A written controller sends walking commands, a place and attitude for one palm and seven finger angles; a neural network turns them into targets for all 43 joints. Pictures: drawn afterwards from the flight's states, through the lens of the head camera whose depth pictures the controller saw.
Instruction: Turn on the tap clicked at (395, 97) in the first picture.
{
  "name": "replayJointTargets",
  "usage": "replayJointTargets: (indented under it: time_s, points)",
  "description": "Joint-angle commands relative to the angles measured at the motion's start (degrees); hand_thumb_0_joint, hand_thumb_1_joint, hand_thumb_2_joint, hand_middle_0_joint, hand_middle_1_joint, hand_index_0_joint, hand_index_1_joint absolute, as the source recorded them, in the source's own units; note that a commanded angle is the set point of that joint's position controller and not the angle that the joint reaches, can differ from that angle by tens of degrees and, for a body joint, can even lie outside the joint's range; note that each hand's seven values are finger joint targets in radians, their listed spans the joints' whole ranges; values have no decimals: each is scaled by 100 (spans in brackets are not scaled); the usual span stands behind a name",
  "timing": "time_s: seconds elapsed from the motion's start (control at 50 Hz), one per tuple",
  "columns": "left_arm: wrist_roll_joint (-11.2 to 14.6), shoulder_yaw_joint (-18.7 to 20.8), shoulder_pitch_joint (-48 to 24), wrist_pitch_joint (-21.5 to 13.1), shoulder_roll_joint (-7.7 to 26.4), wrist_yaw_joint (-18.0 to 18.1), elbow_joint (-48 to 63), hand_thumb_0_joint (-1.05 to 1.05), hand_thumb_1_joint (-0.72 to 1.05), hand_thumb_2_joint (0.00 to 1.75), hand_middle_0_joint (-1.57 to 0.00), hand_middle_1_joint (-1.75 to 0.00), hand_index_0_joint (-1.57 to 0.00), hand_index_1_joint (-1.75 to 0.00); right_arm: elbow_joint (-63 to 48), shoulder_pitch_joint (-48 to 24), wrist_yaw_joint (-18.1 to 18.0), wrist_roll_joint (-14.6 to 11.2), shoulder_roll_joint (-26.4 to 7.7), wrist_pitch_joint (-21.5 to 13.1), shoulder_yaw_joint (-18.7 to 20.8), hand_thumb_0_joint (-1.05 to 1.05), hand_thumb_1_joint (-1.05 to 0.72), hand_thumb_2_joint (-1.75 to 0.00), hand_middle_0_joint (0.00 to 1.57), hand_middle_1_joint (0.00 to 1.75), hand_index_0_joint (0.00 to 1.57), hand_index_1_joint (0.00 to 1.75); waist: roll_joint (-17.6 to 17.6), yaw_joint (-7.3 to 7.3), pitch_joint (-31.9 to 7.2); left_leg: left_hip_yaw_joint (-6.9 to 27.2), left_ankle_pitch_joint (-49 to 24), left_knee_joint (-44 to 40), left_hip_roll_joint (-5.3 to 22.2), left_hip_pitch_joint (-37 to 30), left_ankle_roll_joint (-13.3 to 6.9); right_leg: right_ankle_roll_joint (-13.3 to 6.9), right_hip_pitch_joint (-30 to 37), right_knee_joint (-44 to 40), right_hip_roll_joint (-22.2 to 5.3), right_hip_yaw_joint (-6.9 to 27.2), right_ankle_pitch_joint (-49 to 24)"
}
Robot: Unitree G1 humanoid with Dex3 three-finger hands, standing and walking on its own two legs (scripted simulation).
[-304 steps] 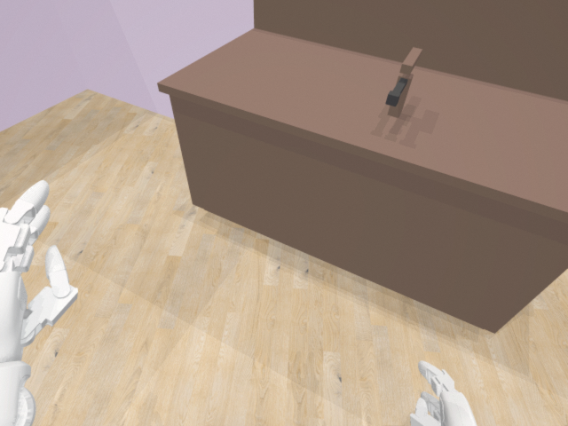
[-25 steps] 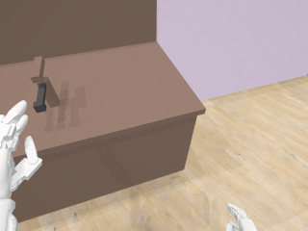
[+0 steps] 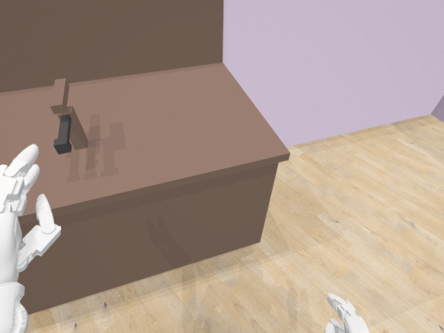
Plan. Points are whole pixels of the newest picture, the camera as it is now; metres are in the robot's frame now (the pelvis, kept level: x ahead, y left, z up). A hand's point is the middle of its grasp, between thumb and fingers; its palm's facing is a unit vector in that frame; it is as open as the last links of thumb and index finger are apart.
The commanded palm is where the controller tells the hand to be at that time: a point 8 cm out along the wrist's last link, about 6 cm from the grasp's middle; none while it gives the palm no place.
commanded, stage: look again from close up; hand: left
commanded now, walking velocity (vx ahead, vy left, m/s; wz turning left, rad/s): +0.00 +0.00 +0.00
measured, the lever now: (62, 145) +0.50 +0.42 +0.04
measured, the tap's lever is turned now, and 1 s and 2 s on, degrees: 0 0 0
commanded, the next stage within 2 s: shuffle to correct the standing spot in 0.42 s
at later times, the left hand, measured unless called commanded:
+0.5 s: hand (44, 210) +0.26 +0.30 +0.13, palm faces +0.32 -0.85 -0.41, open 7.4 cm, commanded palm +0.20 +0.32 +0.18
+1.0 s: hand (41, 172) +0.31 +0.31 +0.16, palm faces +0.42 -0.84 -0.34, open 7.4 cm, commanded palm +0.24 +0.34 +0.18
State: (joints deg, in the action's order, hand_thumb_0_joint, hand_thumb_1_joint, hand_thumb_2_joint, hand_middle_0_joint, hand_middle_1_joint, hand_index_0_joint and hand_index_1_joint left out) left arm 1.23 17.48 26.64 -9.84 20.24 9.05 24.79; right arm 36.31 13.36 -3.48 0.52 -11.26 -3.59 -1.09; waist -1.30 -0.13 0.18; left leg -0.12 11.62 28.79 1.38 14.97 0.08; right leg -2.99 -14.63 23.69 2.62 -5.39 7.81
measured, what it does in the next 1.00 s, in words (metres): shifts its weight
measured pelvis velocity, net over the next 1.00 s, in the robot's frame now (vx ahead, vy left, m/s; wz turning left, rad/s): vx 0.09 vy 0.06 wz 0.02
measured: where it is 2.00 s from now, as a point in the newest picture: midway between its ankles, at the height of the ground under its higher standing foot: outside the picture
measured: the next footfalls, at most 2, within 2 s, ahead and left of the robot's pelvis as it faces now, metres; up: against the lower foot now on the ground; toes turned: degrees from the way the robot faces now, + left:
left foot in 1.14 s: +0.15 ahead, +0.16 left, +0.00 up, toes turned +3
right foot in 1.46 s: +0.24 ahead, +0.03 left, +0.00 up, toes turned +1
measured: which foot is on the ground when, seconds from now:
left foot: down 0.00-1.00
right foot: down 0.00-1.00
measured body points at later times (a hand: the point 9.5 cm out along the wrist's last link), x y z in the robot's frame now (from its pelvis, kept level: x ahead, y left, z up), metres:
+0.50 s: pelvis +0.03 +0.04 +0.00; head +0.05 +0.07 +0.45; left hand +0.24 +0.34 +0.15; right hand +0.18 -0.18 -0.07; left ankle +0.04 +0.12 -0.74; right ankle +0.06 -0.08 -0.74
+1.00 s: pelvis +0.09 +0.06 -0.02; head +0.11 +0.08 +0.43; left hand +0.28 +0.36 +0.18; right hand +0.27 -0.16 -0.09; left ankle +0.04 +0.12 -0.73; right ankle +0.06 -0.08 -0.74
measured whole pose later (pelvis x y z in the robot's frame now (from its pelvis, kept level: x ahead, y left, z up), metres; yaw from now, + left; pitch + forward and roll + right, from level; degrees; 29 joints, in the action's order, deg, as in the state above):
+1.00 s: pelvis +0.09 +0.06 -0.02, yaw +1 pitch -1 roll -2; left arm 2.0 21.0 20.7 -11.0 20.4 5.6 28.2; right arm 31.7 12.5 0.1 0.0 -11.4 -5.0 -1.2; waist 0.5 -1.8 2.4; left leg -2.0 24.6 41.2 -1.9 14.3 -3.8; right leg 0.9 -13.1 35.2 -1.0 -3.5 21.2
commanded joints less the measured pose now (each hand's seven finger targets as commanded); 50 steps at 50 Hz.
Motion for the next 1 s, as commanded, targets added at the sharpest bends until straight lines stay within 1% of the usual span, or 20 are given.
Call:
replayJointTargets:
  time_s: [0.0,0.06,0.08,0.1,0.12,0.14,0.2,0.26,0.3,0.34,0.38,0.42,0.44,0.54,0.62,0.68,0.76,0.88,0.94,0.98]
  points:
    - [-4,629,-627,-299,937,96,1121,0,90,90,-20,-30,-20,-30,-969,-654,-101,-17,-678,-262,214,0,-90,-90,20,30,20,30,-265,22,6,468,1389,-1038,275,732,-124,255,312,-931,-582,1085,2054]
    - [-14,514,-595,-318,851,94,1070,0,90,90,-20,-30,-20,-30,-933,-578,-84,-32,-687,-304,214,0,-90,-90,20,30,20,30,-131,8,-159,463,924,-988,305,591,-128,249,590,-778,-530,1013,1310]
    - [-794,3975,-6687,-867,5740,-13,2695,0,90,90,-20,-30,-20,-30,-956,193,-79,30,-862,-620,320,0,-90,-90,20,30,20,30,1093,-71,748,-86,239,92,141,742,-169,1106,-595,-1347,-773,1201,545]
    - [-338,2735,-5895,-848,3930,-142,804,0,90,90,-20,-30,-20,-30,-557,-370,-38,-221,-443,-687,167,0,-90,-90,20,30,20,30,-297,33,-387,26,230,40,279,-96,-181,58,-376,-868,-1540,1162,1170]
    - [-112,1824,-3931,-767,2444,-202,59,0,90,90,-20,-30,-20,-30,-615,-305,20,-54,-415,-726,161,0,-90,-90,20,30,20,30,-161,-39,-461,136,471,-179,116,-378,-119,-36,-365,-831,-1127,1461,1162]
    - [-24,1187,-2470,-643,1560,-334,-1099,0,90,90,-20,-30,-20,-30,-787,-497,39,-43,-586,-770,269,0,-90,-90,20,30,20,30,-451,-226,-562,-26,941,-438,13,-419,-59,-26,-243,-894,-967,1476,1795]
    - [212,231,-630,-637,384,-617,-120,0,90,90,-20,-30,-20,-30,-1008,-231,359,-221,-647,-733,343,0,-90,-90,20,30,20,30,-640,-243,-817,31,947,-653,73,-256,-213,364,452,-661,-850,1301,1530]
    - [87,336,-244,-570,702,-545,774,0,90,90,-20,-30,-20,-30,-1224,-424,417,-235,-694,-744,258,0,-90,-90,20,30,20,30,172,-255,-441,259,1338,-1153,280,305,-204,273,590,-403,-481,893,1396]
    - [25,1126,-326,-531,1446,-378,812,0,90,90,-20,-30,-20,-30,-1248,-501,318,-190,-780,-736,258,0,-90,-90,20,30,20,30,536,-261,-289,282,1269,-1277,308,288,-168,260,416,-419,-369,826,1429]
    - [42,1360,-636,-569,1478,-345,751,0,90,90,-20,-30,-20,-30,-1365,-562,209,-136,-719,-728,209,0,-90,-90,20,30,20,30,1063,-224,-239,400,1171,-1287,355,317,-201,266,338,-408,-388,798,1352]
    - [50,1466,-1178,-655,1512,-321,970,0,90,90,-20,-30,-20,-30,-1362,-572,130,-90,-717,-740,205,0,-90,-90,20,30,20,30,517,-166,-217,400,1083,-1305,352,240,-236,227,311,-276,-389,890,1111]
    - [-7,1394,-1848,-741,1568,-298,1402,0,90,90,-20,-30,-20,-30,-1339,-605,101,-39,-734,-768,193,0,-90,-90,20,30,20,30,-854,-154,-353,495,978,-1474,516,306,-290,214,666,278,-299,714,444]
    - [-28,1297,-1954,-765,1494,-307,1427,0,90,90,-20,-30,-20,-30,-1351,-591,119,-22,-698,-812,168,0,-90,-90,20,30,20,30,-1165,-193,-441,457,726,-1408,518,304,-290,199,829,390,-301,644,121]
    - [-2,665,-1600,-768,913,-335,1607,0,90,90,-20,-30,-20,-30,-1252,-524,273,21,-697,-973,200,0,-90,-90,20,30,20,30,-742,-148,-1087,109,-1690,-414,231,-736,-44,99,759,269,-435,641,-1056]
    - [35,602,-607,-601,672,-338,1056,0,90,90,-20,-30,-20,-30,-1212,-428,342,15,-755,-753,285,0,-90,-90,20,30,20,30,-350,-103,-977,222,-1639,-295,253,-630,-18,36,510,524,-397,480,-688]
    - [98,940,-435,-513,906,-326,619,0,90,90,-20,-30,-20,-30,-1275,-476,282,-29,-751,-502,282,0,-90,-90,20,30,20,30,-73,-85,-636,433,-1103,-397,368,-216,-85,53,326,718,-344,371,-274]
    - [160,1123,-866,-518,1103,-332,882,0,90,90,-20,-30,-20,-30,-1401,-535,197,-76,-727,-315,266,0,-90,-90,20,30,20,30,-60,-30,-629,414,-1713,-138,408,-241,-92,33,353,1007,-398,302,-534]
    - [113,862,-1298,-550,1077,-294,1791,0,90,90,-20,-30,-20,-30,-1446,-559,251,-70,-741,-436,269,0,-90,-90,20,30,20,30,-673,-53,-906,243,-2926,391,345,-659,-77,-15,544,1151,-452,294,-817]
    - [96,923,-1118,-537,1115,-225,1838,0,90,90,-20,-30,-20,-30,-1396,-559,290,-97,-754,-462,324,0,-90,-90,20,30,20,30,-149,-131,-1119,-2,-2859,1324,108,-36,36,-316,1303,1087,-764,786,-1586]
    - [148,1032,-898,-555,1139,-162,1598,0,90,90,-20,-30,-20,-30,-1344,-561,296,-115,-770,-424,404,0,-90,-90,20,30,20,30,914,-198,-1026,-277,-1332,2535,-309,1210,99,-936,1963,708,-1579,1881,-1986]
